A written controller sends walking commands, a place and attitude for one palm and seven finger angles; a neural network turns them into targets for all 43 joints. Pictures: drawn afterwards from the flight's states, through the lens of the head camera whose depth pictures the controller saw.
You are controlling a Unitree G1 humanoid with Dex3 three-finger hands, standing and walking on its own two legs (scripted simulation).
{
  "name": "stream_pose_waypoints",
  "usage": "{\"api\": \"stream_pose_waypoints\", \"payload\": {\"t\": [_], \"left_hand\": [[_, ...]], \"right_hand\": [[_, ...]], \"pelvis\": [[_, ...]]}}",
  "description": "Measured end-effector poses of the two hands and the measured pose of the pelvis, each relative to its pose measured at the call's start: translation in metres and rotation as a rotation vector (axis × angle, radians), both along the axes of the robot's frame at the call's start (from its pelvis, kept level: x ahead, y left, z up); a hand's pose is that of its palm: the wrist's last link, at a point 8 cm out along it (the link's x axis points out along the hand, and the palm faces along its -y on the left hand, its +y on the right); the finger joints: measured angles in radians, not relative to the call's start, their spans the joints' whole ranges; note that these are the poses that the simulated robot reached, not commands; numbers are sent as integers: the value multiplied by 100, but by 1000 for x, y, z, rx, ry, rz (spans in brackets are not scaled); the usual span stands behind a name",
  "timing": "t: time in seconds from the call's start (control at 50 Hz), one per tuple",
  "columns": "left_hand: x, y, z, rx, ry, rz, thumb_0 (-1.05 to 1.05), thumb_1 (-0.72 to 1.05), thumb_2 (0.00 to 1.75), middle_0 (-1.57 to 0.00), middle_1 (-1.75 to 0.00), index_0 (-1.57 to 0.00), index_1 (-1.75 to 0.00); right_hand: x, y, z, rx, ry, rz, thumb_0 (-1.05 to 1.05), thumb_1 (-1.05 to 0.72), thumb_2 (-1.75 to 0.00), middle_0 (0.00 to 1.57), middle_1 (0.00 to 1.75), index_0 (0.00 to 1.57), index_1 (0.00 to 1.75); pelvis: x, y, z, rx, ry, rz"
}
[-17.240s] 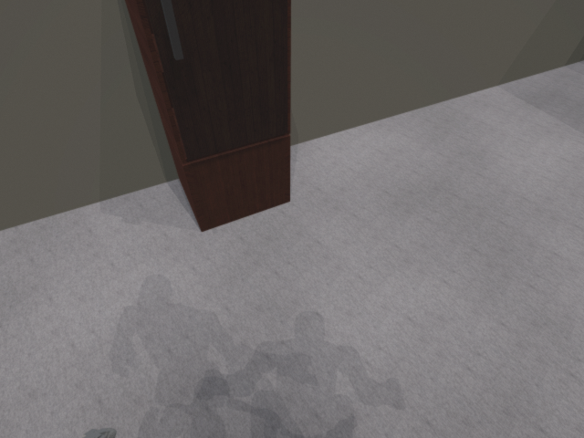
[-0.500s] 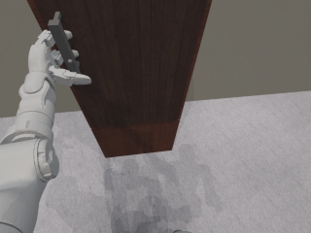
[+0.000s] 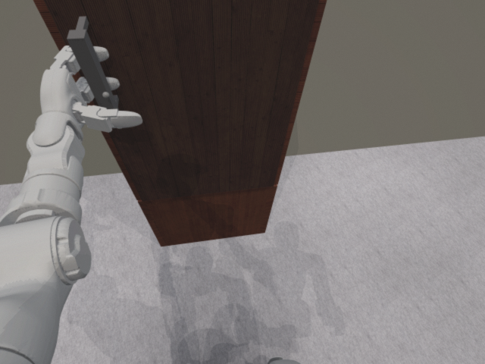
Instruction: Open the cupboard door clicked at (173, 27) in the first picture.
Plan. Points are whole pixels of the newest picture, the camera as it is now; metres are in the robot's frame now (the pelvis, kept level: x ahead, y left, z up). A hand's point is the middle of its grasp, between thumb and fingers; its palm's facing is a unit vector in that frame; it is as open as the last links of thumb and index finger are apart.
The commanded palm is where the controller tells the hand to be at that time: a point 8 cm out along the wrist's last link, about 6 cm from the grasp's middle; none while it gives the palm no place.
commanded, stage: close the thumb around the handle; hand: left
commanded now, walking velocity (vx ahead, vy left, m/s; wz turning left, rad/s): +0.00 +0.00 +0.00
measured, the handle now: (99, 74) +0.57 +0.19 +0.14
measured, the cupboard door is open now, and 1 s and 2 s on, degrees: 0 5 41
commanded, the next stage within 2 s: pull the door open along its arc in 0.54 s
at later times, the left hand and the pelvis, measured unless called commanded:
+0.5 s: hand (110, 95) +0.51 +0.17 +0.14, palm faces +0.06 -1.00 -0.01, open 5.8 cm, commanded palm +0.49 +0.22 +0.14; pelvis +0.00 +0.00 +0.00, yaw +0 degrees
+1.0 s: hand (112, 111) +0.48 +0.16 +0.14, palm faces +0.04 -1.00 +0.00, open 6.0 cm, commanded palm +0.41 +0.21 +0.14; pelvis +0.01 +0.00 +0.01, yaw -2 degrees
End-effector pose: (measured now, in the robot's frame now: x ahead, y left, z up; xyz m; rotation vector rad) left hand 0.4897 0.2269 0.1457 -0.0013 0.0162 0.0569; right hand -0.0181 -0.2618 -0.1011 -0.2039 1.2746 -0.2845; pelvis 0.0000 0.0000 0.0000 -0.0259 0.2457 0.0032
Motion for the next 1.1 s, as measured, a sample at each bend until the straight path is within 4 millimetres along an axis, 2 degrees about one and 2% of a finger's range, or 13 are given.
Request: {"api": "stream_pose_waypoints", "payload": {"t": [0.12, 0.46, 0.76, 0.86, 0.98, 1.1], "left_hand": [[-1, -1, 0, 2, -9, 0, -1, -16, 45, -32, -123, -32, -124], [-2, -6, 0, 9, 5, 6, 0, 70, 82, -38, -132, -38, -133], [-2, -7, 0, 3, 2, 9, 0, 71, 81, -35, -134, -36, -135], [-9, -8, -1, 5, -13, 6, 0, 72, 79, -34, -135, -34, -135], [-28, -12, -3, 2, -33, -11, 0, 72, 76, -34, -134, -32, -134], [-69, -23, -5, -14, -57, -42, 0, 71, 74, -32, -134, -29, -131]], "right_hand": [[6, 4, -2, 13, -10, 4, 1, -90, -90, 20, 30, 20, 30], [21, 1, -4, 13, -35, 27, 1, -90, -90, 20, 30, 20, 30], [5, -7, -1, 4, -14, 1, 1, -90, -90, 20, 30, 20, 30], [7, -6, -1, 15, -21, -12, 1, -90, -90, 20, 30, 20, 30], [31, -3, 0, 38, -85, -16, 1, -90, -90, 20, 30, 20, 30], [85, 2, 7, 68, -236, 19, 1, -90, -90, 20, 30, 20, 30]], "pelvis": [[2, 1, 0, 0, -2, -1], [2, -1, -1, 2, -5, 7], [0, -5, 0, 4, -3, -1], [4, -5, 2, 7, -12, -15], [12, -4, 6, 11, -41, -28], [20, -3, 12, 15, -87, -35]]}}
